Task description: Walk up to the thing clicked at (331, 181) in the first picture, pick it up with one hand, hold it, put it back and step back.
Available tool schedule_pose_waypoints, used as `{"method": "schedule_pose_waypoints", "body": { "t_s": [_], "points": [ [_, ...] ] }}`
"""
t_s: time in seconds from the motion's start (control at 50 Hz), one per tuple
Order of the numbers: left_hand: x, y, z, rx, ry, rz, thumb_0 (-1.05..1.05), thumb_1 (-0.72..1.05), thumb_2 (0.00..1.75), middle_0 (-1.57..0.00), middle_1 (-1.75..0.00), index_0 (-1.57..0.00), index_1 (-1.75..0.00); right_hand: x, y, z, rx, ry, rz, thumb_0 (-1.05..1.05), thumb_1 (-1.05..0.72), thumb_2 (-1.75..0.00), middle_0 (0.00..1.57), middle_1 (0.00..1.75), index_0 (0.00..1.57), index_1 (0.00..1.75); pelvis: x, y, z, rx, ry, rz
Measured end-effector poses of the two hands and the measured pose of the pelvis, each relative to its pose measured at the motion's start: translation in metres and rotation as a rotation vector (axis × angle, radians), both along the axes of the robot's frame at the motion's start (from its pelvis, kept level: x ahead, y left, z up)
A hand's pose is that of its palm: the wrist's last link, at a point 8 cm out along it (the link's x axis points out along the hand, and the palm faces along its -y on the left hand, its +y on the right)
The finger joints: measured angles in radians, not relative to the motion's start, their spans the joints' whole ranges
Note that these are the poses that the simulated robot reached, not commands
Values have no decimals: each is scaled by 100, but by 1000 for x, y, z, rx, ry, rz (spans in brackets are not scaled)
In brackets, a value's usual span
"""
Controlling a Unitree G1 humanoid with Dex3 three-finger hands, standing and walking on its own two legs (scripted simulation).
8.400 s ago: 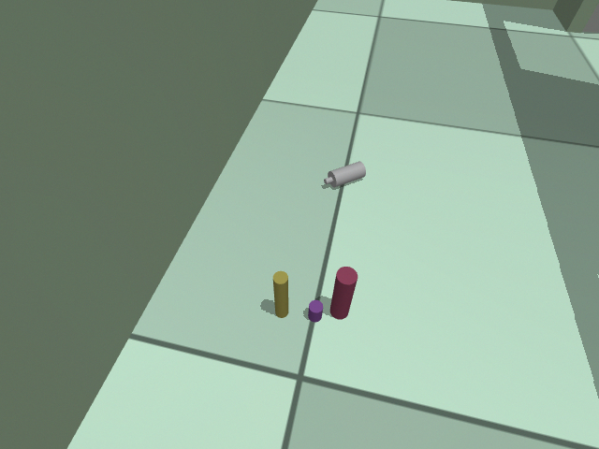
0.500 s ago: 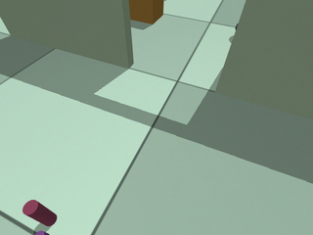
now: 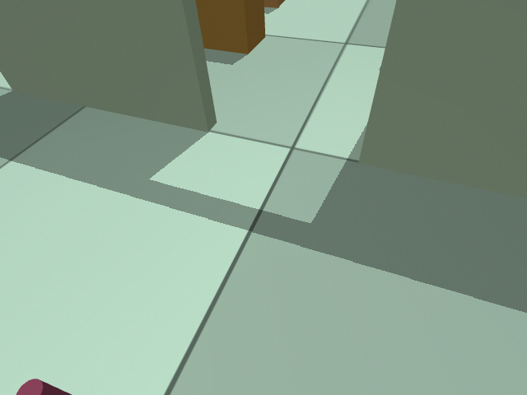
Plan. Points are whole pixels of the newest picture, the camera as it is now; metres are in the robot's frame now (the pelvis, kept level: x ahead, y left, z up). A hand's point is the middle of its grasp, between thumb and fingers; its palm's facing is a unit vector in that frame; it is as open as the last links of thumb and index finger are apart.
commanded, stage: walk up
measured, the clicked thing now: out of the picture +0.44 +1.37 -0.71
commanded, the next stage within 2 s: none
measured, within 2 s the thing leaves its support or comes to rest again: neither
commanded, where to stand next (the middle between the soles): +1.14 +0.09 m, yaw +1 degrees
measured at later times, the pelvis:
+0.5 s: pelvis +0.24 +0.05 +0.00, yaw +3 degrees
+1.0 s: pelvis +0.49 +0.02 +0.01, yaw +1 degrees
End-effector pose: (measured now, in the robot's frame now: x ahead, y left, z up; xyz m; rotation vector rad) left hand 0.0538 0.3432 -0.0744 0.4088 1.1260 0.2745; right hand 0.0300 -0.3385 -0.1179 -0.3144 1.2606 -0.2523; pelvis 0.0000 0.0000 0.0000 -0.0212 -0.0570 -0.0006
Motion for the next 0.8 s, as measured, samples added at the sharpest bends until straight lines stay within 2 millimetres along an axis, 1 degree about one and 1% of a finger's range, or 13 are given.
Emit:
{"method": "schedule_pose_waypoints", "body": {
  "t_s": [0.04,0.08,0.14,0.22,0.3,0.38,0.42,0.46,0.48,0.56,0.64,0.72,0.8],
  "points": [
    [0,-9,3,-8,6,22,0,90,90,-20,-30,-21,-30,24,0,2,15,-10,16,1,-91,-90,20,30,20,30,14,-3,5,-2,-1,-3],
    [0,-16,6,-22,32,38,0,90,90,-21,-30,-21,-30,51,4,9,36,-46,34,1,-91,-90,20,30,20,30,28,-4,12,-5,-1,-3],
    [8,-23,5,-44,61,58,0,90,90,-21,-30,-21,-30,88,11,19,57,-90,68,1,-91,-90,20,30,20,30,51,-6,19,-12,1,4],
    [34,-25,-2,-72,72,69,1,90,90,-21,-30,-21,-30,131,18,27,60,-89,108,1,-91,-90,20,30,20,30,86,-4,20,-21,12,17],
    [73,-18,-16,-98,72,72,1,90,90,-21,-30,-21,-30,179,28,31,41,-63,147,1,-91,-90,20,30,20,30,126,5,15,-33,23,38],
    [120,1,-37,-118,78,77,1,90,90,-21,-30,-21,-30,239,44,29,7,-65,176,1,-91,-90,20,30,20,30,176,23,2,-40,34,60],
    [147,12,-48,-120,93,75,1,90,90,-21,-30,-21,-30,271,56,30,-7,-89,178,1,-91,-90,20,30,20,30,199,33,-3,4,33,59],
    [176,18,-50,-128,104,66,1,90,90,-21,-30,-21,-30,296,67,33,-15,-140,180,1,-91,-90,20,30,21,30,218,43,-3,8,32,49],
    [192,19,-48,-131,106,52,1,90,90,-21,-30,-21,-30,305,72,37,-13,-165,166,1,-91,-90,20,30,21,30,227,47,0,-4,30,50],
    [262,26,-31,-137,50,-4,1,90,90,-21,-30,-21,-30,327,84,51,-10,-183,116,1,-91,-90,20,30,21,30,268,55,15,-8,25,41],
    [327,32,-15,-129,-28,-36,1,90,90,-21,-30,-21,-30,342,86,54,-10,-149,94,1,-90,-90,20,30,21,30,309,57,22,7,18,36],
    [383,31,-6,-112,-46,-75,0,90,90,-20,-30,-20,-30,362,79,47,-2,-118,75,1,-90,-90,20,30,21,30,349,55,20,26,13,22],
    [436,21,-4,-92,-45,-101,0,90,90,-20,-30,-20,-30,390,66,28,17,-88,55,1,-90,-90,20,30,21,30,392,46,11,44,16,16]
  ]
}}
